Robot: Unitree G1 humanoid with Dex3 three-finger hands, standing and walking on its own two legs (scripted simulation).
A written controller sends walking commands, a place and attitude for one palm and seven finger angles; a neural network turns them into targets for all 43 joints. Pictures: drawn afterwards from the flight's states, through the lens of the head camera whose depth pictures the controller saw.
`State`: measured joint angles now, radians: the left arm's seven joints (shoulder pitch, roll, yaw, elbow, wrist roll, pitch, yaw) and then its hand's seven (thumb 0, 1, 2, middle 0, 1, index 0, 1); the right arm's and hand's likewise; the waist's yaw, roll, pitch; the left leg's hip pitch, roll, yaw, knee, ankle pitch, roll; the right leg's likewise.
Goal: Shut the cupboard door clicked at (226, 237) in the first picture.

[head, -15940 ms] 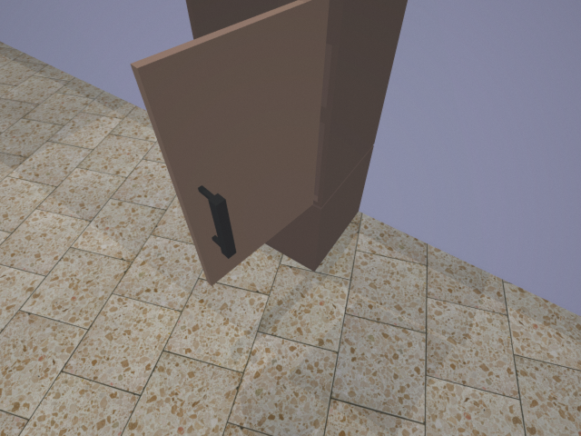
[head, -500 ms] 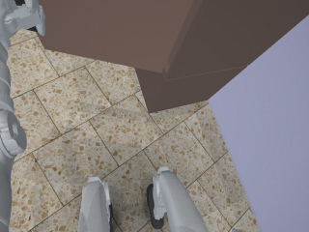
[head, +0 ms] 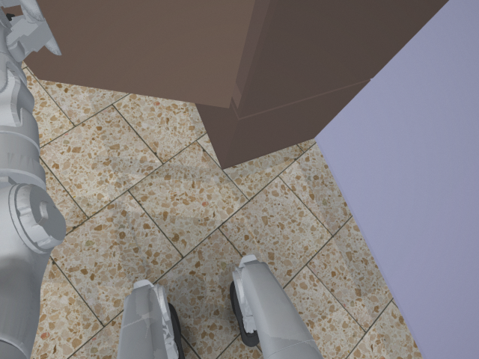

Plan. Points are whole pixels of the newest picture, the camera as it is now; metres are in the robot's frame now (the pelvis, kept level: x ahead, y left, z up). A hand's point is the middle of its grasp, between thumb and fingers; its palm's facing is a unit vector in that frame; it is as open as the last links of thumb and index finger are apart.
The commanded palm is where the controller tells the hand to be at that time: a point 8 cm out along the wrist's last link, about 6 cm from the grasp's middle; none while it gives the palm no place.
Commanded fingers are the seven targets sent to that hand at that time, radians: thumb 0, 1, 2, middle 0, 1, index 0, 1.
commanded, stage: pull the fist back off the door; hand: left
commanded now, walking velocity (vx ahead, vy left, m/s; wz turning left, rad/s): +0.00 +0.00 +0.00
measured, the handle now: out of the picture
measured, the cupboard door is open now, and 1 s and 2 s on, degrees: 63 63 63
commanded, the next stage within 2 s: draw the hand back to the body in 0.62 s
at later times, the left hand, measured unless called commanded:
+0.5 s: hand (37, 83) +0.51 +0.17 +0.06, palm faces +0.04 -1.00 -0.03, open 3.1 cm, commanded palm +0.48 +0.22 +0.07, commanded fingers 0.00 0.90 0.90 -1.30 -1.50 -1.30 -1.50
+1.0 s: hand out of the picture +0.44 +0.19 +0.12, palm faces +0.04 -1.00 -0.05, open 3.1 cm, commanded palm +0.39 +0.24 +0.13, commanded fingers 0.00 0.90 0.90 -1.30 -1.50 -1.30 -1.50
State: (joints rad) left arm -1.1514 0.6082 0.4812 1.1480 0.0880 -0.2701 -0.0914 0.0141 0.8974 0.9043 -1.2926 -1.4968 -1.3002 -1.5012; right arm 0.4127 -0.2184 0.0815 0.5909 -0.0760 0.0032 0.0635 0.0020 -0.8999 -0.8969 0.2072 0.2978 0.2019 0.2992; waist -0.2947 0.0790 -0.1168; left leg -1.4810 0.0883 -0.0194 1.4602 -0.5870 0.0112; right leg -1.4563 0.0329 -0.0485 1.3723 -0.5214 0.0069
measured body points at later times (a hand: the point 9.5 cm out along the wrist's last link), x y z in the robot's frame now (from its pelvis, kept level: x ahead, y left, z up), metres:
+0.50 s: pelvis +0.01 -0.01 +0.03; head +0.17 +0.02 +0.45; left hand +0.50 +0.23 +0.07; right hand +0.08 -0.29 -0.08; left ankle +0.03 +0.11 -0.58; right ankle +0.05 -0.13 -0.58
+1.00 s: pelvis +0.02 +0.00 +0.07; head +0.14 +0.00 +0.50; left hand +0.43 +0.24 +0.12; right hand +0.08 -0.25 -0.06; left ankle +0.03 +0.11 -0.58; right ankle +0.05 -0.13 -0.58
